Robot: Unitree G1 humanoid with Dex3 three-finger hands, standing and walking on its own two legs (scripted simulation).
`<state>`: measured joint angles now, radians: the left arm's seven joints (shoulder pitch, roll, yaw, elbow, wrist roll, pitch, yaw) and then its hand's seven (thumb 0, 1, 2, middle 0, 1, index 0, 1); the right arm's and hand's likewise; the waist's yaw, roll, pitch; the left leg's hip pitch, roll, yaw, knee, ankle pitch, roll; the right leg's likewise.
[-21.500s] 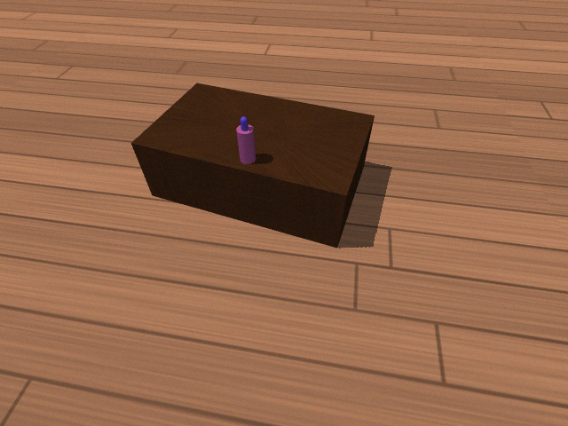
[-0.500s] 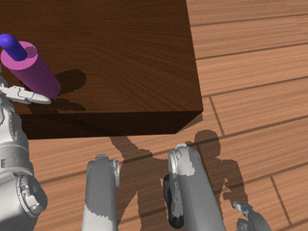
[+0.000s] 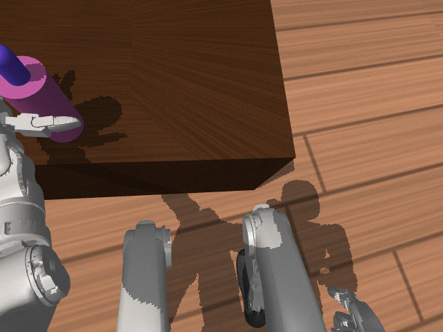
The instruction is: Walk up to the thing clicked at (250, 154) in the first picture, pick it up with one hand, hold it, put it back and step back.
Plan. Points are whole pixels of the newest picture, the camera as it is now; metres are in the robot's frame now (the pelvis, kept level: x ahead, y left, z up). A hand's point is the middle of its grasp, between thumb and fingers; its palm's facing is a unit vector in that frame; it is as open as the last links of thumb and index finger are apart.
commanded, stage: close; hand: left
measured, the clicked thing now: (37, 96) +0.50 +0.25 +0.00
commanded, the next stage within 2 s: settle in 0.46 s
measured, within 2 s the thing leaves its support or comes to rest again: leaves its support in 0.96 s
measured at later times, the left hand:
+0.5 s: hand (36, 94) +0.51 +0.25 +0.00, palm faces +0.31 -0.95 -0.02, open 9.8 cm
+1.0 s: hand (35, 91) +0.51 +0.25 +0.01, palm faces +0.30 -0.95 -0.06, open 10.0 cm
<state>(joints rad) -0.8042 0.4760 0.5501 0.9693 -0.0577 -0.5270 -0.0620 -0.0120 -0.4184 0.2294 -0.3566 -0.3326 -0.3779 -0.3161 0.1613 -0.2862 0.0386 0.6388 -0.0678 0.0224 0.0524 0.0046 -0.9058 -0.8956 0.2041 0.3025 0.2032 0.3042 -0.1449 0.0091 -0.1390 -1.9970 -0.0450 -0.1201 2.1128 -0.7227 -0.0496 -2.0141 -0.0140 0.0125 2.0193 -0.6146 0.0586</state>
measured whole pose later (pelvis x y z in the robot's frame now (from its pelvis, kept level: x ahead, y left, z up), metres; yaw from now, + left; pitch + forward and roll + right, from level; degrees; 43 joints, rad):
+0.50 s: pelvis -0.01 +0.00 -0.01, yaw +0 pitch +34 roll -4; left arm -0.88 0.52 0.53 1.08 -0.05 -0.56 -0.07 0.01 -0.19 0.75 -0.84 -0.89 -0.75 -0.81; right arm 0.18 -0.30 0.05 0.65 -0.07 0.03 0.06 0.00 -0.88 -0.89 0.20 0.30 0.20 0.30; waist -0.16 0.00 -0.13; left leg -2.04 -0.05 -0.12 2.15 -0.70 -0.05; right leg -2.06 -0.01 0.01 2.06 -0.59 0.06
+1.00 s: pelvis -0.01 +0.00 +0.01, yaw +0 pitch +34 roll -5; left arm -0.80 0.48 0.52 0.93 -0.02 -0.42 -0.03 0.01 -0.28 0.90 -0.79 -1.05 -0.71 -0.97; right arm 0.20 -0.28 0.04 0.64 -0.05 0.06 0.04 0.00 -0.89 -0.89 0.20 0.30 0.20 0.30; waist -0.16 0.02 -0.14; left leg -1.99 -0.04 -0.12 2.09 -0.70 -0.05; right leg -2.00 -0.02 0.01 1.99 -0.60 0.06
